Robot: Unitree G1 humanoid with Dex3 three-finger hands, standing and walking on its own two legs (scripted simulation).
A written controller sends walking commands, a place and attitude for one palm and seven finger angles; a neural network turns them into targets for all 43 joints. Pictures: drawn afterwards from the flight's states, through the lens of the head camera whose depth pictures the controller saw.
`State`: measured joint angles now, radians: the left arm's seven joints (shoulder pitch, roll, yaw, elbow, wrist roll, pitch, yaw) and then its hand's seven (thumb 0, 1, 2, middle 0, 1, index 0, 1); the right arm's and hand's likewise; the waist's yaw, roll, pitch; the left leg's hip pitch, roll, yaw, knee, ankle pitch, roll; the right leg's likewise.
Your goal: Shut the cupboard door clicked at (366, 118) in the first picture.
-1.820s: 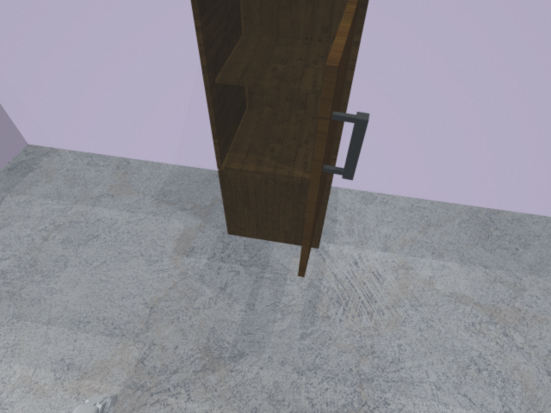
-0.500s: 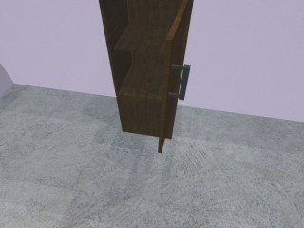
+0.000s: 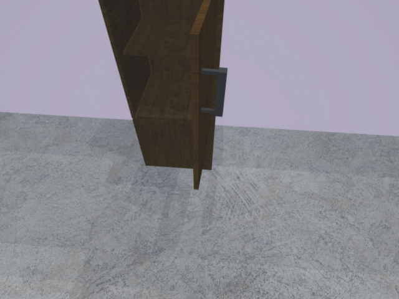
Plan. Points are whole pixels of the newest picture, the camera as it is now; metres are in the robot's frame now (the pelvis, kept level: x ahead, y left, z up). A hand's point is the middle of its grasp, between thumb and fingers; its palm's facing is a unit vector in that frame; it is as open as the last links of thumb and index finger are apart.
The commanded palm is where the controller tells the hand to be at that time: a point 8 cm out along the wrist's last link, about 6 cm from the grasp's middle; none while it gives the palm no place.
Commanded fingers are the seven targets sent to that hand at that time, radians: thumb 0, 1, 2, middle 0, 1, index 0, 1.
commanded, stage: walk around to get in front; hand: left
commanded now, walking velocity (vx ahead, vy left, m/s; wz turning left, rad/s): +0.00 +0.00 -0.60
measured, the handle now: (212, 93) +0.58 +0.01 +0.09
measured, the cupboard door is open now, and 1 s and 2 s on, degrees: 85 85 85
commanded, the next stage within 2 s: none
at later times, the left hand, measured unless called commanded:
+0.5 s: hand out of the picture +0.08 +0.17 -0.15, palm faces -0.18 -0.95 -0.25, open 7.3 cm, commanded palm none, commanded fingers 0.00 0.90 0.90 -0.20 -0.30 -0.20 -0.30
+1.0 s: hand (118, 291) +0.16 +0.20 -0.16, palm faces -0.53 -0.82 -0.20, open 7.3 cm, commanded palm none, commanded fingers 0.00 0.90 0.90 -0.20 -0.30 -0.20 -0.30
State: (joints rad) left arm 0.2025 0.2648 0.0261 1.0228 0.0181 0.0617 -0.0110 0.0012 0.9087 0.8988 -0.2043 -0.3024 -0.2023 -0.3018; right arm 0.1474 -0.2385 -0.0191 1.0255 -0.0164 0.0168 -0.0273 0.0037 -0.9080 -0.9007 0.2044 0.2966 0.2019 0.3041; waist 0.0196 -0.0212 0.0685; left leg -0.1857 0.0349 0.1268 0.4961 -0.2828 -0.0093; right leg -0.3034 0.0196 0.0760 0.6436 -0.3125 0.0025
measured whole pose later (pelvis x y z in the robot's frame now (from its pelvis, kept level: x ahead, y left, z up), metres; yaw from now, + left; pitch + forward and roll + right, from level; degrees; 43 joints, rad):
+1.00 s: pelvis -0.01 +0.06 +0.01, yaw -36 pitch +0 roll -2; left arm 0.22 0.27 0.10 0.94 0.03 0.09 -0.04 0.00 0.91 0.90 -0.20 -0.30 -0.20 -0.30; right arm 0.26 -0.18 -0.02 0.92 -0.02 0.00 -0.04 0.01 -0.91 -0.90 0.21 0.30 0.20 0.30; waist 0.00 -0.04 0.06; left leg -0.18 0.08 0.20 0.45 -0.26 0.03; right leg -0.47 -0.04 0.01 1.05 -0.37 0.08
